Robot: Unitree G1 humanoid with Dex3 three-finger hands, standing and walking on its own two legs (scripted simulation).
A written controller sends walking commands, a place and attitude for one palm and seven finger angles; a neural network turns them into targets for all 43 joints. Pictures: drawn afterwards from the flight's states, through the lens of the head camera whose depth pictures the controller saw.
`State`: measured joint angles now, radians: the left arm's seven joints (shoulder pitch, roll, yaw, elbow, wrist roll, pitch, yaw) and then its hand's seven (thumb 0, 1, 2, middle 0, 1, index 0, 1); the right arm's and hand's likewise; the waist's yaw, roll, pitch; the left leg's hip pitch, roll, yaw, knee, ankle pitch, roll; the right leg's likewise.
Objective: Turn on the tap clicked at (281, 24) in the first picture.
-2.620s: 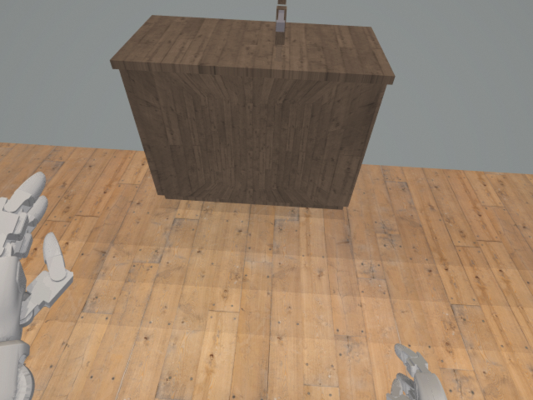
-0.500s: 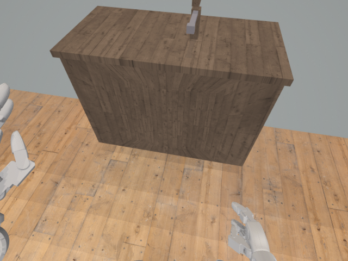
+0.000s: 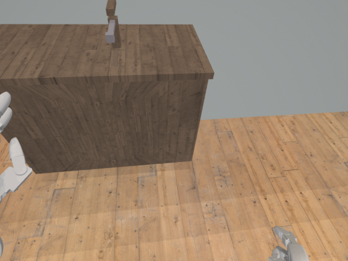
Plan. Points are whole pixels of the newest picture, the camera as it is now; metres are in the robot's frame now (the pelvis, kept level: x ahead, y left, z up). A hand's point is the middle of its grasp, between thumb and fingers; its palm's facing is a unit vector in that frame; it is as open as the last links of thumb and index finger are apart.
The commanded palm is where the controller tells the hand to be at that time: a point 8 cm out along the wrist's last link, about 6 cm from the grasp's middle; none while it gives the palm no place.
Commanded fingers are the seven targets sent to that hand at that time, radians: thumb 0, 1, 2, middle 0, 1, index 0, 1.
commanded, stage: turn to face it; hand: left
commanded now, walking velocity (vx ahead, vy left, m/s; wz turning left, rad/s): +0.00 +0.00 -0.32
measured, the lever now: (110, 37) +0.79 +0.28 +0.12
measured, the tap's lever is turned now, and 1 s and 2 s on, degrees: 0 0 0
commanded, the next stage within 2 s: take the last steps up to it in 0.16 s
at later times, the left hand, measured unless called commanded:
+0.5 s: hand (72, 188) +0.19 +0.17 +0.18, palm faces +0.25 -0.86 -0.44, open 7.4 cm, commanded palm +0.15 +0.23 +0.19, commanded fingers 0.00 0.90 0.90 -0.20 -0.30 -0.20 -0.30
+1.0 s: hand (87, 173) +0.22 +0.16 +0.17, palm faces +0.29 -0.85 -0.43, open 7.4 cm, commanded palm +0.17 +0.21 +0.19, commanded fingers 0.00 0.90 0.90 -0.20 -0.30 -0.20 -0.30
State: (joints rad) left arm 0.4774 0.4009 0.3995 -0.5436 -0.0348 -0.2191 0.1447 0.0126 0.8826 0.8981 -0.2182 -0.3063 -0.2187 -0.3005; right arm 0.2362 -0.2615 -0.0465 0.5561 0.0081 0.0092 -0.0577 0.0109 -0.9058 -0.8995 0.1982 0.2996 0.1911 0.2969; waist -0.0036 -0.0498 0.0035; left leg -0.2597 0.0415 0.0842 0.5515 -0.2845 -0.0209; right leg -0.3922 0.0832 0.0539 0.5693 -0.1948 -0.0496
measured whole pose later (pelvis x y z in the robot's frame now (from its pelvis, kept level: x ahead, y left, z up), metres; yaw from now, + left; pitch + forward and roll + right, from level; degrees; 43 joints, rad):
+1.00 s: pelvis -0.02 -0.05 +0.01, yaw -6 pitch +0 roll +0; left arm 0.49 0.34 0.34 -0.45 0.00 -0.25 0.13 0.01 0.88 0.90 -0.22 -0.31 -0.22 -0.30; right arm 0.22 -0.20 -0.01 0.66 -0.01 -0.04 -0.06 0.01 -0.90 -0.90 0.21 0.30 0.20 0.30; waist 0.00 0.01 0.03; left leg -0.49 0.09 0.08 0.94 -0.32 -0.02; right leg -0.21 -0.06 -0.15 0.49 -0.27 -0.02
